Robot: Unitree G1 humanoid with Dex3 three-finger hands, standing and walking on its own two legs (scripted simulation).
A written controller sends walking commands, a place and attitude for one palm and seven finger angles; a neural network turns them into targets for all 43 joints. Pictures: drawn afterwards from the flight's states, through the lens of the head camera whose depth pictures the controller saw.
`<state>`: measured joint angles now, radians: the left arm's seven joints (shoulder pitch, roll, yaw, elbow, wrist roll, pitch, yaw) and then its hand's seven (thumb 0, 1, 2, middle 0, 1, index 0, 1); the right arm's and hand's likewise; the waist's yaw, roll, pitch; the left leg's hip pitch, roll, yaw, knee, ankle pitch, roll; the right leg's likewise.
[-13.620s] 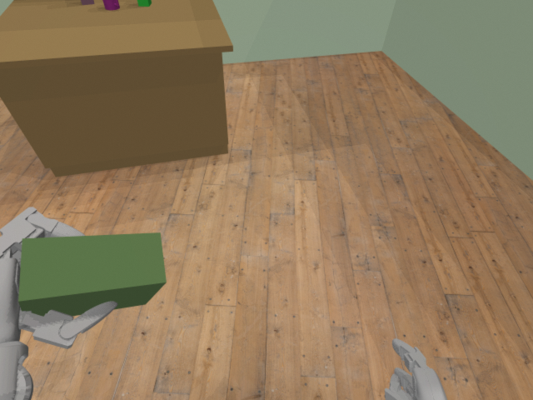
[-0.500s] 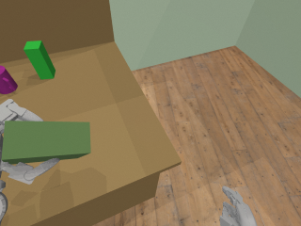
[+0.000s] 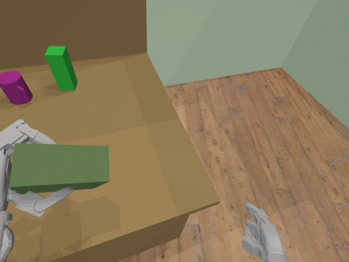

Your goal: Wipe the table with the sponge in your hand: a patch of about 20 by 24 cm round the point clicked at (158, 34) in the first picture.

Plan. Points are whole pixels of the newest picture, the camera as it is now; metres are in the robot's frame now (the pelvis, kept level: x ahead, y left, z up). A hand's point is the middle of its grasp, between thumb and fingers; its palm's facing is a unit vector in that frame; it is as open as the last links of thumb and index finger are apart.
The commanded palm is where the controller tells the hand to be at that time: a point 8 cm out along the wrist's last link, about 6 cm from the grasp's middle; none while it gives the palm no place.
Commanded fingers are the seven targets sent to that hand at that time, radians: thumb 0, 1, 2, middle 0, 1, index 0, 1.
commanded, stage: look again from close up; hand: left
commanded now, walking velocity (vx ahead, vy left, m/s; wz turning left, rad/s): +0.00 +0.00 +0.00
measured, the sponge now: (75, 169) +0.24 +0.21 +0.13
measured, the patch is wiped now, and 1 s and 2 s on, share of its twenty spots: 0.00 0.00 0.00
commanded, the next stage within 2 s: turn the palm down, sponge in hand in 0.38 s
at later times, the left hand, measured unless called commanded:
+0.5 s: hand (38, 170) +0.21 +0.25 +0.16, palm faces +0.33 -0.84 -0.44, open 10.2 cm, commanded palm +0.15 +0.28 +0.17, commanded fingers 0.00 0.10 1.30 -1.20 -1.60 -1.20 -1.60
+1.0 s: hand (34, 193) +0.19 +0.25 +0.14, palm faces +0.39 -0.59 -0.71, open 10.2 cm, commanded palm +0.15 +0.26 +0.17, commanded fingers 0.00 0.10 1.30 -1.20 -1.60 -1.20 -1.60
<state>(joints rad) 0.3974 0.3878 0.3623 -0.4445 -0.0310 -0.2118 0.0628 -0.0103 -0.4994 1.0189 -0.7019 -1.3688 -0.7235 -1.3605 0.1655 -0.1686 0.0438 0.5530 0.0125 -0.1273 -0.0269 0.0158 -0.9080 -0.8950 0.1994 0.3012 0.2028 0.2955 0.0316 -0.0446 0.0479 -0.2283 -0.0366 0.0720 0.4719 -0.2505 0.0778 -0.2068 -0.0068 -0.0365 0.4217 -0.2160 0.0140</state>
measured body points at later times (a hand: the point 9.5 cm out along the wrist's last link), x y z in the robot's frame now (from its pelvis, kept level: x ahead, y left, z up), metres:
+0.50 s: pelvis -0.01 +0.00 +0.00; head +0.01 +0.02 +0.45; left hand +0.19 +0.29 +0.18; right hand +0.16 -0.22 -0.07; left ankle +0.00 +0.06 -0.74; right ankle +0.00 -0.13 -0.74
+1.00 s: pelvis -0.03 -0.07 -0.02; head -0.02 -0.08 +0.43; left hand +0.16 +0.28 +0.18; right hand +0.19 -0.28 -0.10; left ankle +0.00 +0.06 -0.74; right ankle -0.01 -0.13 -0.74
